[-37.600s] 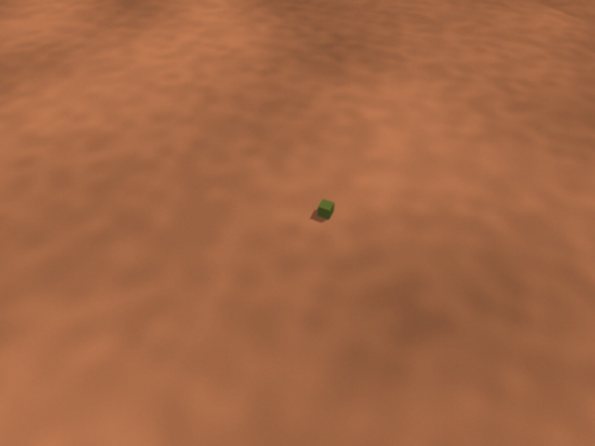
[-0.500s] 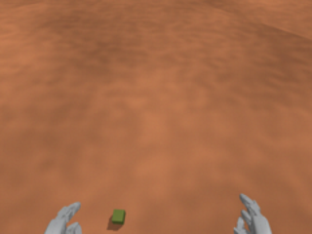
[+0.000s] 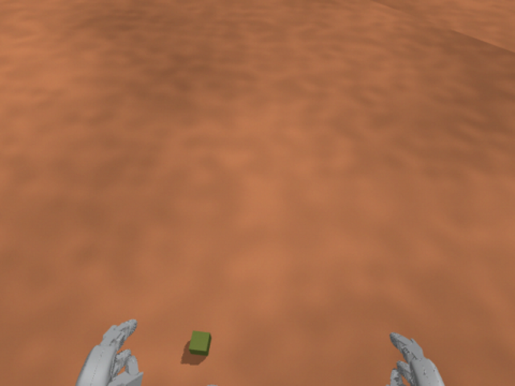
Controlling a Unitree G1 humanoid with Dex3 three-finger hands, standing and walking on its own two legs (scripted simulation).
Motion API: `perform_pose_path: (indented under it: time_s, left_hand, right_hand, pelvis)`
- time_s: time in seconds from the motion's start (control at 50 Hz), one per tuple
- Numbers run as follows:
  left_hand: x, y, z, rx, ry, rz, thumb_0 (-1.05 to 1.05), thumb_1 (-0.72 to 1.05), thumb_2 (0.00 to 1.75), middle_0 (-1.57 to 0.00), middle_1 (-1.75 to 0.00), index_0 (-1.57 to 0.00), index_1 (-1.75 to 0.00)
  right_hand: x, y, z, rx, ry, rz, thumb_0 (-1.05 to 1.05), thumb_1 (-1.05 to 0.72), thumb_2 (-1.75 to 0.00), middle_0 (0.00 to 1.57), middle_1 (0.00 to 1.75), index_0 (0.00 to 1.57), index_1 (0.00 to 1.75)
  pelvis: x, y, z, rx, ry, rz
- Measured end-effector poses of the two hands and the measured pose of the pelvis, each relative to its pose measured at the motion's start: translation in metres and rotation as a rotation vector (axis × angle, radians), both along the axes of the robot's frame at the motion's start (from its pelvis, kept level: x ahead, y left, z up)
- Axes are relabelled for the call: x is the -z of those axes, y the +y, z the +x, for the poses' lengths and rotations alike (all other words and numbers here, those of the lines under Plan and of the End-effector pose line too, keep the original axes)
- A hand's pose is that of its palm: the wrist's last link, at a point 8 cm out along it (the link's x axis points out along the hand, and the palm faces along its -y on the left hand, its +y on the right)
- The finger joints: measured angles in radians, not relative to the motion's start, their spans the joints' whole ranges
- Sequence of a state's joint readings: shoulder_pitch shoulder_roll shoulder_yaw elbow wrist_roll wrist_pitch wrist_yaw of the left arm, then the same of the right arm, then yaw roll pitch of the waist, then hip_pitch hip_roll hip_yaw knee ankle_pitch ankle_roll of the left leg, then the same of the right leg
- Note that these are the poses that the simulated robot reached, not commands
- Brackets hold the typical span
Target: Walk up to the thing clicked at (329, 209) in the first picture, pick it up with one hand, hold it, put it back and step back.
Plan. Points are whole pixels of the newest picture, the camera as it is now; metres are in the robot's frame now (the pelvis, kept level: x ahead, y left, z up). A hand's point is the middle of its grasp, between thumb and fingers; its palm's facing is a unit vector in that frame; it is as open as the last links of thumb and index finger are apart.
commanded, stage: stand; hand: left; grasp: from above
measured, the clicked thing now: (200, 343) +0.40 +0.20 -0.69
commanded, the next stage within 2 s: none
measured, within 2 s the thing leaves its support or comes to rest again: neither
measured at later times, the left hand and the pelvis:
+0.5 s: hand out of the picture +0.06 +0.24 -0.11, palm faces +0.03 -0.95 -0.30, open 7.4 cm; pelvis +0.00 +0.02 +0.05, yaw -1 degrees
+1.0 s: hand out of the picture +0.03 +0.24 -0.11, palm faces +0.01 -0.94 -0.33, open 7.4 cm; pelvis -0.01 +0.00 +0.06, yaw -1 degrees
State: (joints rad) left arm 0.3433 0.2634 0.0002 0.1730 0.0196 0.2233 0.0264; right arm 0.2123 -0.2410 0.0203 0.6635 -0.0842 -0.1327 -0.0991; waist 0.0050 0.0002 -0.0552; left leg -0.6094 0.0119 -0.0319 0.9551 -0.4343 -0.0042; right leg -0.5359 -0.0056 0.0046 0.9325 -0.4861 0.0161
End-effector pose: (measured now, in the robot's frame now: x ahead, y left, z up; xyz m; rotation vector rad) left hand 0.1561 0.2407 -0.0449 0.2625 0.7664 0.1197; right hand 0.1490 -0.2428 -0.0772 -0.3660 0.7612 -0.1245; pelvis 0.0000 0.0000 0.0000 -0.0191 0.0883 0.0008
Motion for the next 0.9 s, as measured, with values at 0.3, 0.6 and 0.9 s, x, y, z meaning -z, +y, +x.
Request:
perform_pose_path:
  time_s: [0.3,0.6,0.9]
  left_hand:
    - [0.038,0.047,-0.067,-0.107,0.314,0.043,0.01,0.91,0.90,-0.20,-0.30,-0.20,-0.30]
    - [0.030,0.048,-0.114,-0.146,0.444,0.025,0.01,0.91,0.90,-0.20,-0.30,-0.20,-0.30]
    - [0.023,0.045,-0.136,-0.158,0.505,0.051,0.01,0.91,0.90,-0.20,-0.30,-0.20,-0.30]
  right_hand:
    - [0.000,-0.027,-0.059,0.146,0.304,0.020,0.01,-0.90,-0.90,0.20,0.30,0.20,0.30]
    - [-0.003,-0.010,-0.097,0.191,0.395,0.076,0.01,-0.90,-0.90,0.20,0.30,0.20,0.30]
    - [-0.003,-0.035,-0.118,0.220,0.445,0.070,0.01,-0.90,-0.90,0.20,0.30,0.20,0.30]
  pelvis:
    - [-0.030,0.011,0.006,0.016,-0.113,0.013]
    - [-0.052,0.016,-0.007,0.021,-0.172,0.015]
    - [-0.056,0.004,-0.015,0.020,-0.180,0.016]
